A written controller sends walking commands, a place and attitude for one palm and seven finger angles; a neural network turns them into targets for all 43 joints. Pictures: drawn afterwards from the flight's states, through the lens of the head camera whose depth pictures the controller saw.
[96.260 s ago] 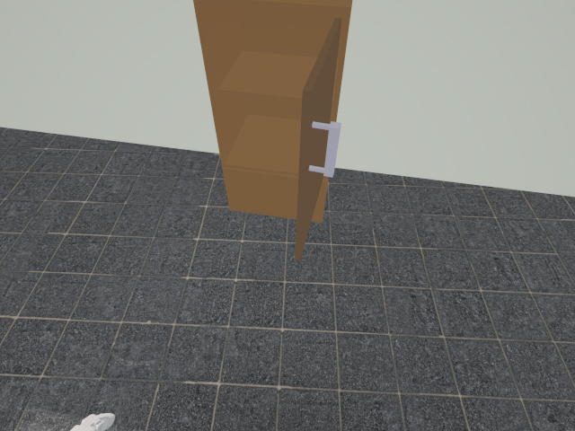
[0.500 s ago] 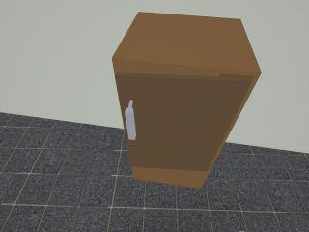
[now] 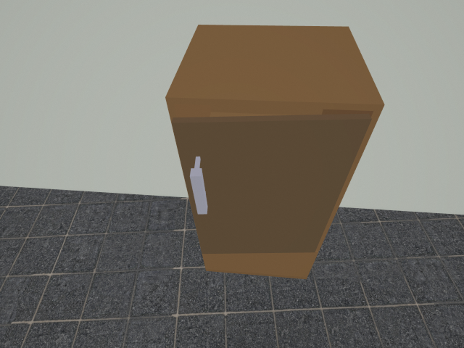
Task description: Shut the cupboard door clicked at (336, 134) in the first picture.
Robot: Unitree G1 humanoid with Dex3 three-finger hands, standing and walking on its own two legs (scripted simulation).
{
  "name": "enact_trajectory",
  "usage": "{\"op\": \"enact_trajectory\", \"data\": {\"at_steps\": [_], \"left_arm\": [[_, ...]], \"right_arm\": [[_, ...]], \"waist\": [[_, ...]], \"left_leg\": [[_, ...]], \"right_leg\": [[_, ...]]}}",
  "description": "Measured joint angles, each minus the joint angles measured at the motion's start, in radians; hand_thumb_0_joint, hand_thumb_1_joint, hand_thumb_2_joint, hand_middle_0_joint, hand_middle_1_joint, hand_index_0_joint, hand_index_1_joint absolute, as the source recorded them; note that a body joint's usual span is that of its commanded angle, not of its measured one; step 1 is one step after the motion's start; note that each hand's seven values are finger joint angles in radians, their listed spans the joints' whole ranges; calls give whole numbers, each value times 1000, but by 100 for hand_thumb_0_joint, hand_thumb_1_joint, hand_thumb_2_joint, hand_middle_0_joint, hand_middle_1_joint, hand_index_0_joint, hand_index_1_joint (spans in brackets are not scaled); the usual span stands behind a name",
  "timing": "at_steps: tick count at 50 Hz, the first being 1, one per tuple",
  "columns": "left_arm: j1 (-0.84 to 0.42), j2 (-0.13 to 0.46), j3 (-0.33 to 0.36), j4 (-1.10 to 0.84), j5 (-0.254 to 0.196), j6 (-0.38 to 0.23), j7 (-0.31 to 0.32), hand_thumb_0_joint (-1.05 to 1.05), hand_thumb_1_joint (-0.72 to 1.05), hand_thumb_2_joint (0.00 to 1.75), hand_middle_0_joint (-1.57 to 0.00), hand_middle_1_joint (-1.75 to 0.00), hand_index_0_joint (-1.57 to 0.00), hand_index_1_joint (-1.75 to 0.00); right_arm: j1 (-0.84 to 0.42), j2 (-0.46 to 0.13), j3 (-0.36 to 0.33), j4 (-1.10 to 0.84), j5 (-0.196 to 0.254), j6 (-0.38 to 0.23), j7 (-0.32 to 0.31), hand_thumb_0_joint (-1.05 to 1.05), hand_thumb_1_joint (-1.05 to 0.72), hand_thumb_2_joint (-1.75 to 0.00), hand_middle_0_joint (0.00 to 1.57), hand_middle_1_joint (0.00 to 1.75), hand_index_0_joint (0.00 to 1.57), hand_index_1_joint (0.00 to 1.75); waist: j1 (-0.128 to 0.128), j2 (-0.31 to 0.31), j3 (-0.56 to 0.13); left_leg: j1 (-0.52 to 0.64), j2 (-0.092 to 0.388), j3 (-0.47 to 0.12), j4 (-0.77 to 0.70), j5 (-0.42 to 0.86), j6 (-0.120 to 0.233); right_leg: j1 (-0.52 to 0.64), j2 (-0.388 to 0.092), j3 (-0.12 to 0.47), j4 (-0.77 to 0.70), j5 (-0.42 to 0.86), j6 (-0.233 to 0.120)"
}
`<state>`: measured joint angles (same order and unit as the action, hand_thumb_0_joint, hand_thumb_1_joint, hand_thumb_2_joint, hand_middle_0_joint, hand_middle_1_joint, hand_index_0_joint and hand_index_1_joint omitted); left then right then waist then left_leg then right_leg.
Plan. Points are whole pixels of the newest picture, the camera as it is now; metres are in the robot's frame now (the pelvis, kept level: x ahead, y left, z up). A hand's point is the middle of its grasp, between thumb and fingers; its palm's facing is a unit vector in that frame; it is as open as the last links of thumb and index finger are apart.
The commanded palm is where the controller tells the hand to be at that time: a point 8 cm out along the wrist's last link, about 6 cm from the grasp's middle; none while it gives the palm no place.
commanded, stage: look again from close up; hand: left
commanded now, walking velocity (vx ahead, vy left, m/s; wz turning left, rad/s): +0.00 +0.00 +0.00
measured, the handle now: (200, 185) +0.48 +0.11 -0.05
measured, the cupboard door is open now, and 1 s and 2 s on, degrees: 5 5 5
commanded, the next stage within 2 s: shuffle to correct the standing spot in 0.48 s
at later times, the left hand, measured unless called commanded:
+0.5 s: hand out of the picture +0.04 +0.16 -0.17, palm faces +0.02 -0.97 -0.23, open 7.3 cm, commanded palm none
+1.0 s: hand out of the picture +0.05 +0.10 -0.18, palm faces +0.05 -0.98 -0.21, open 7.4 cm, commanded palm none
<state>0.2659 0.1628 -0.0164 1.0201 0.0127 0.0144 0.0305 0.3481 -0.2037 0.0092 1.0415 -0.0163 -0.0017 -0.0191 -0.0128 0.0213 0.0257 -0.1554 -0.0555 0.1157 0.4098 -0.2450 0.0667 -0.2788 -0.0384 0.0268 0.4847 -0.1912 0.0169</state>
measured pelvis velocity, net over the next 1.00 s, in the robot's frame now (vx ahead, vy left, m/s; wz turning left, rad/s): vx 0.05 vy -0.07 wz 0.02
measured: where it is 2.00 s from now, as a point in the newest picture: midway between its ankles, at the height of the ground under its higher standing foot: outside the picture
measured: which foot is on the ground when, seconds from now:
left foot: down 0.00-0.94, up 0.96-1.00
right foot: down 0.00-1.00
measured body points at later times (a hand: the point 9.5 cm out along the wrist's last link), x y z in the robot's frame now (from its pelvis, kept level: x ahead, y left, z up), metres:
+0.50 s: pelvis +0.03 -0.02 +0.00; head +0.04 -0.04 +0.45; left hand +0.04 +0.21 -0.15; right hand +0.03 -0.24 -0.16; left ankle -0.01 +0.07 -0.74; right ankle +0.04 -0.13 -0.74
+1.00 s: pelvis +0.05 -0.07 -0.01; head +0.08 -0.09 +0.44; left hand +0.05 +0.16 -0.16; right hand +0.04 -0.31 -0.17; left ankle -0.02 +0.06 -0.72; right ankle +0.04 -0.13 -0.74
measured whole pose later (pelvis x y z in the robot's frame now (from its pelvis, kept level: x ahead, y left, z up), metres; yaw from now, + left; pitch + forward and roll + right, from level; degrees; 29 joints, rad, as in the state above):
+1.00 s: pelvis +0.05 -0.07 -0.01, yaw +1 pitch +1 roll +1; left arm 0.29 0.15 0.04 1.01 0.03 0.03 0.01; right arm 0.29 -0.17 -0.03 1.09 -0.02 0.03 -0.06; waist -0.01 0.01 0.05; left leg -0.27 0.04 0.05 0.76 -0.50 0.00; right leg -0.28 0.06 -0.05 0.58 -0.32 -0.10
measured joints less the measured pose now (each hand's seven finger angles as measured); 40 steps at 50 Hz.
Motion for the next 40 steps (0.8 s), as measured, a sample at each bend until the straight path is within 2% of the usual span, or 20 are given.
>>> {"op": "enact_trajectory", "data": {"at_steps": [7,16,33,40], "left_arm": [[-25,1,0,32,-4,-4,2,1,92,90,-20,-30,-20,-30],[-24,-5,1,56,-4,-12,8,1,93,90,-20,-30,-20,-30],[7,-12,1,88,-4,-18,5,1,93,90,-20,-30,-20,-30],[24,-9,22,60,8,10,-13,1,92,90,-20,-30,-20,-30]], "right_arm": [[1,25,9,40,1,-8,-4,0,-91,-90,19,30,20,30],[-43,51,13,53,4,-18,-7,0,-91,-90,20,30,20,30],[-83,41,3,72,3,-21,-17,0,-91,-90,19,30,20,30],[-75,58,-10,61,-7,-9,-26,0,-91,-90,20,30,20,30]], "waist": [[-8,-1,7],[-3,6,8],[10,-11,10],[7,-35,11]], "left_leg": [[21,6,-5,-14,-3,-7],[35,21,-14,-13,-17,-22],[51,49,-31,-13,-35,-47],[28,58,-26,33,-65,-58]], "right_leg": [[21,7,-5,-12,-5,-4],[38,20,-15,-15,-20,-15],[63,46,-35,-29,-35,-38],[25,54,-31,43,-76,-52]]}}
